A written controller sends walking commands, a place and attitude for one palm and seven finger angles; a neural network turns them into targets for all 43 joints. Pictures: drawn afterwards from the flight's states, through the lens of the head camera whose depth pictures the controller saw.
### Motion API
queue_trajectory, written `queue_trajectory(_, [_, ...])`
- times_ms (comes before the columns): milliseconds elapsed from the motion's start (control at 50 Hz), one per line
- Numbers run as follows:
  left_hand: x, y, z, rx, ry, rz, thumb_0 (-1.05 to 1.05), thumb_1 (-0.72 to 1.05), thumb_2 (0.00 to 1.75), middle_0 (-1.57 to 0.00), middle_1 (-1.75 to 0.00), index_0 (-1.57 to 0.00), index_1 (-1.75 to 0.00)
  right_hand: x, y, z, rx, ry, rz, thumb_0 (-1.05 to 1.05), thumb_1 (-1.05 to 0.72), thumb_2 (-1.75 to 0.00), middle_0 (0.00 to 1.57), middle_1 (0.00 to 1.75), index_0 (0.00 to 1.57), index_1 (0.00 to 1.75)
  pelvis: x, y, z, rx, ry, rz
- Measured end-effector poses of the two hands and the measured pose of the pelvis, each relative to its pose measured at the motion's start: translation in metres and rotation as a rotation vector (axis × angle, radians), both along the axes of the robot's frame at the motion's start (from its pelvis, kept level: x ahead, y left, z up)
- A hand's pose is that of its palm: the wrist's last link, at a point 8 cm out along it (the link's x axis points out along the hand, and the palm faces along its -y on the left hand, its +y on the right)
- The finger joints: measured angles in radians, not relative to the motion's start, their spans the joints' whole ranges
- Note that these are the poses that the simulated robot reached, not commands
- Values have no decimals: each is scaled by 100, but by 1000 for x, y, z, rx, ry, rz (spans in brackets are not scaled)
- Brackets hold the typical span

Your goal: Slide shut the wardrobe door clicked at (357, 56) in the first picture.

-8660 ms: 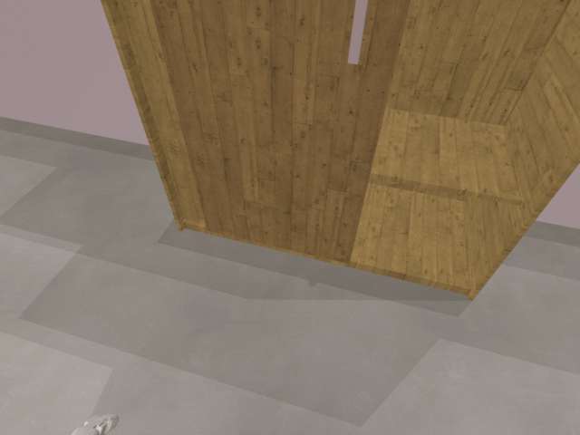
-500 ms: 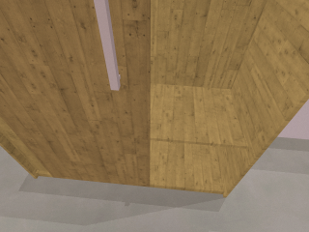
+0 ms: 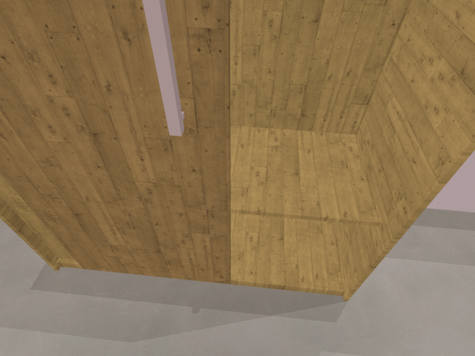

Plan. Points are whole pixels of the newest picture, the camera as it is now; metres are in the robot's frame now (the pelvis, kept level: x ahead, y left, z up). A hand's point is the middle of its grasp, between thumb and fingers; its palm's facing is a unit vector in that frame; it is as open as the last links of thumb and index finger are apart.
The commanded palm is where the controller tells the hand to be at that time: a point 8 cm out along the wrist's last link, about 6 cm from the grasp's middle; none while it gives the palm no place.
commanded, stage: look again from close up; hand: left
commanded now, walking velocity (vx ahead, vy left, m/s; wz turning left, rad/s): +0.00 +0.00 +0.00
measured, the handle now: (169, 63) +0.51 +0.16 +0.25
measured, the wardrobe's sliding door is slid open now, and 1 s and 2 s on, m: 0.49 0.49 0.49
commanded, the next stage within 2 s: raise the hand with hooked fingers in 1.98 s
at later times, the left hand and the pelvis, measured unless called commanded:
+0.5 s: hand out of the picture -0.05 +0.14 -0.18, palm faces +0.07 -0.98 -0.16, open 7.3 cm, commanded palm none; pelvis +0.00 +0.00 +0.00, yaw +0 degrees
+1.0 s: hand out of the picture -0.05 +0.14 -0.18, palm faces +0.08 -0.98 -0.17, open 7.3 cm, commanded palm none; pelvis +0.00 -0.01 +0.00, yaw +1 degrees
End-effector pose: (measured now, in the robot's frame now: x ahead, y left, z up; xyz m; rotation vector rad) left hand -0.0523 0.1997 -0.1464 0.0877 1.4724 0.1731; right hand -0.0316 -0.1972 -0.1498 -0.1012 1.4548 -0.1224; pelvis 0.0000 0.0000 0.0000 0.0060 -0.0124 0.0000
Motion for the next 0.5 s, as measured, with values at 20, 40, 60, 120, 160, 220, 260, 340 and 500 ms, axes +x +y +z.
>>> queue_trajectory(20, [0,0,0,0,0,0,0,91,90,-20,-30,-20,-30,0,0,0,0,0,0,0,-91,-90,19,30,20,30,0,0,0,0,0,0])
queue_trajectory(40, [0,-1,0,-1,0,0,0,91,90,-20,-30,-20,-30,0,0,0,-1,-1,0,0,-91,-90,19,30,20,30,0,0,0,0,0,0])
queue_trajectory(60, [0,-1,0,-1,0,0,0,91,90,-20,-30,-20,-30,1,-1,0,-1,-2,0,0,-91,-90,19,30,20,30,0,0,0,0,-1,0])
queue_trajectory(120, [0,-2,0,-2,-1,2,0,91,90,-20,-30,-20,-30,2,-1,0,-2,-6,1,0,-91,-90,19,30,20,30,0,-1,0,0,-1,1])
queue_trajectory(160, [0,-2,-1,-3,-2,3,0,91,90,-20,-30,-20,-30,2,-2,0,-2,-8,1,0,-91,-90,19,30,20,30,0,-1,0,0,-2,1])
queue_trajectory(220, [0,-3,-1,-3,-4,5,0,91,90,-20,-30,-20,-30,3,-2,0,-2,-10,4,0,-91,-90,19,30,20,30,0,-2,0,0,-1,2])
queue_trajectory(260, [0,-3,-1,-3,-3,6,0,91,90,-20,-30,-20,-30,3,-2,-1,-1,-10,5,0,-91,-90,19,30,20,30,0,-2,0,0,-1,3])
queue_trajectory(340, [-1,-4,0,-3,-1,9,0,91,90,-20,-30,-20,-30,3,-2,-1,1,-9,8,0,-91,-90,19,30,20,30,0,-2,0,1,0,5])
queue_trajectory(500, [-3,-6,0,-2,7,11,0,91,90,-20,-30,-20,-30,4,-3,-1,3,-4,7,0,-91,-90,19,30,20,30,0,-4,0,1,2,5])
